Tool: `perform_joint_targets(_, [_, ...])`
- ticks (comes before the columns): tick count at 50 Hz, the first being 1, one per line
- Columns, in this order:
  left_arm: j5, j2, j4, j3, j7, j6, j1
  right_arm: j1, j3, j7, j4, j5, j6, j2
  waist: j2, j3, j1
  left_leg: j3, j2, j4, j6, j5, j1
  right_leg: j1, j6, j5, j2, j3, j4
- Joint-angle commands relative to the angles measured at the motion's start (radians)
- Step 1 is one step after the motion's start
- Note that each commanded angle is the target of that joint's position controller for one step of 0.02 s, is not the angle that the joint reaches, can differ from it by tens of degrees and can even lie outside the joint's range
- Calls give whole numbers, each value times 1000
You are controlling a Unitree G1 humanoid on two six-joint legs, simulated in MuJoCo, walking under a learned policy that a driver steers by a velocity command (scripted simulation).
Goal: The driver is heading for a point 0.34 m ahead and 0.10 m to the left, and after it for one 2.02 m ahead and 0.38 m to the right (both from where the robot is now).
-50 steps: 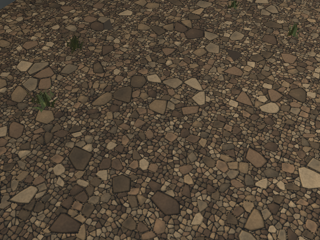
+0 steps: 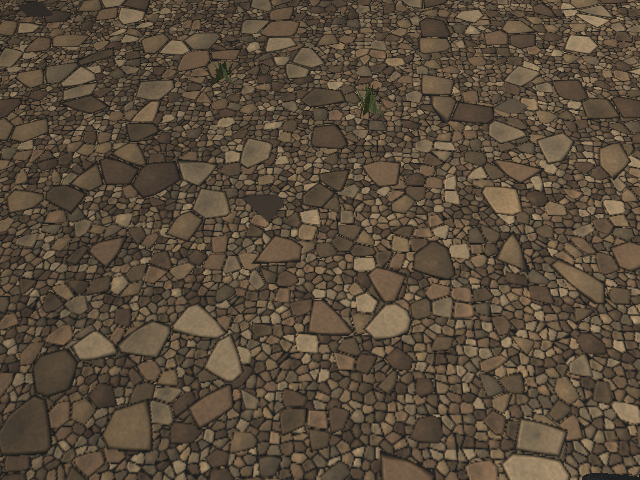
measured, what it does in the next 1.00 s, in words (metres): walks ahead, turning right: left foot, then right foot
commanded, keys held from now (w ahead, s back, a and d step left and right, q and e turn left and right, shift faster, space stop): w+q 0.20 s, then w+e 0.80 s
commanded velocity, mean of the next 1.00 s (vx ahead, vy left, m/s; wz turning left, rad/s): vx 0.50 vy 0.00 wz -0.25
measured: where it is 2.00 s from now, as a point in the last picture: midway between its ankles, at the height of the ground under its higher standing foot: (426, 246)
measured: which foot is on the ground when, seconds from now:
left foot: up 0.00-0.26, down 0.28-0.84, up 0.86-1.00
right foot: down 0.00-0.30, up 0.32-0.82, down 0.84-1.00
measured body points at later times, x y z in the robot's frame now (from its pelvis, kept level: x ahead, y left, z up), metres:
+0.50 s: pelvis +0.29 +0.07 -0.01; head +0.32 +0.08 +0.44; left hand +0.39 +0.35 -0.13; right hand +0.40 -0.19 -0.12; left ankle +0.31 +0.16 -0.75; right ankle +0.30 -0.08 -0.66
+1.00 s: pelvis +0.57 -0.01 -0.01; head +0.60 -0.02 +0.44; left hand +0.74 +0.23 -0.11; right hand +0.64 -0.31 -0.11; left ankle +0.57 +0.16 -0.66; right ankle +0.59 -0.08 -0.75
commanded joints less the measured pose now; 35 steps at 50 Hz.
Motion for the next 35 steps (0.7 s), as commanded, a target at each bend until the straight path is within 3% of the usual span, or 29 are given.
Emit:
perform_joint_targets(1, [0, 152, -50, 33, 12, -25, -15, -35, 0, 10, -46, 8, 2, -36, -94, -45, -2, 19, 0, -173, 4, 206, 29, 35, -131, 336, -241, 102, -133])
perform_joint_targets(6, [2, 167, -3, 33, 9, -28, 37, -145, 6, 36, -76, 28, -1, -45, -85, 25, 53, 29, -27, -334, 44, 291, -10, 154, -107, 238, -294, 67, -153])
perform_joint_targets(10, [3, 176, 21, 38, 16, -9, 50, -171, 10, 67, -106, 29, -5, -44, -83, 40, 50, 44, -68, -381, 92, 142, -57, 300, -84, 433, -340, 24, -72])
perform_joint_targets(12, [-10, 192, 29, 39, 20, 2, 47, -121, 0, 67, -107, 14, -5, -60, -113, -15, 3, 97, -119, -398, 123, 34, 88, 302, -75, 754, -331, 33, 34])
perform_joint_targets(13, [-13, 200, 33, 38, 21, 8, 38, -30, -15, 61, -86, 9, -6, -86, -124, -71, -53, 121, -154, -419, 144, 15, 219, 296, -68, 908, -312, 33, 142])
perform_joint_targets(14, [-16, 196, 29, 32, 21, 11, 6, 132, -34, 51, -44, 6, -8, -130, -111, -160, -144, 103, -140, -453, 180, 112, 467, 200, -44, 904, -271, 14, 323])
perform_joint_targets(15, [4, 145, 5, 10, 20, 4, 3, 329, -52, 35, -10, -12, -8, -213, 4, -312, -205, -141, 79, -418, 254, 200, 817, -50, -12, 520, -199, -9, 646])
perform_joint_targets(16, [-12, 48, 18, -19, 7, -14, 144, 346, -50, 34, 6, -2, -9, -220, 280, -456, -131, -629, 317, -521, 430, 84, 1125, -419, 53, -368, -1, 24, 1024])
perform_joint_targets(17, [-30, 177, 22, 10, 2, -33, 65, 340, -30, 29, -4, 11, -1, -140, 115, -412, -191, -621, 285, -580, 374, -64, 1076, -521, 44, -376, -53, 157, 1096])
perform_joint_targets(18, [-52, 192, -21, 17, -2, -38, -38, 275, -20, 19, -11, 4, 5, -114, 70, -261, -179, -444, 252, -604, 319, -75, 942, -567, 46, -295, -104, 124, 1078])
perform_joint_targets(19, [-43, 167, -36, 11, 2, -36, -87, 209, -14, 20, -6, -5, 3, -100, -25, -152, -136, -338, 213, -645, 285, -13, 775, -545, 51, -221, -156, 91, 999])
perform_joint_targets(20, [-19, 158, -36, 19, 9, -24, -117, 159, -2, 23, -6, -9, -4, -58, -44, -84, -105, -248, 157, -686, 246, 18, 671, -515, 49, -169, -190, 83, 923])
perform_joint_targets(21, [-24, 141, -29, 19, 8, -11, -50, 139, -3, 21, -5, -16, -11, -67, 36, -76, -62, -206, 161, -722, 255, 35, 598, -452, 59, -135, -209, 89, 906])
perform_joint_targets(23, [-25, 117, -8, 19, 11, 13, 4, 123, -4, 25, 9, -9, -26, -56, 44, -51, -40, -124, 145, -778, 259, 83, 527, -415, 78, -114, -224, 87, 860])
perform_joint_targets(24, [-27, 105, -11, 18, 15, 21, -9, 116, -9, 23, 18, -11, -31, -70, 25, -34, -31, -85, 144, -797, 253, 110, 507, -433, 85, -95, -231, 87, 835])
perform_joint_targets(27, [-16, 91, -36, 16, 16, 25, -70, 125, -20, 12, 43, -13, -28, -98, 7, -12, -41, 35, 128, -808, 237, 236, 537, -512, 104, 49, -235, 86, 712])
perform_joint_targets(30, [-16, 73, -56, 8, -1, 15, -143, 123, -22, 3, 54, -8, -19, -109, 15, 2, -67, 148, 86, -814, 198, 252, 554, -476, 96, 222, -223, 30, 512])
perform_joint_targets(35, [-15, 57, -126, -3, -32, 14, -291, 203, -34, -4, 97, 10, 10, -145, 3, 51, -126, 198, 147, -775, 185, 295, 717, -520, 61, 216, -202, -39, 335])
